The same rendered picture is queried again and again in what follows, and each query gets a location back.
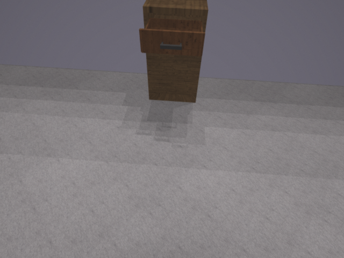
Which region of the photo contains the drawer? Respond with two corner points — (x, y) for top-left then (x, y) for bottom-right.
(139, 18), (205, 56)

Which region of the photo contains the cabinet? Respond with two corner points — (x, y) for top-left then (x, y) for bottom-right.
(143, 0), (208, 103)

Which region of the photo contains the handle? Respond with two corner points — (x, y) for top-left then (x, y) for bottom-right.
(160, 42), (182, 50)

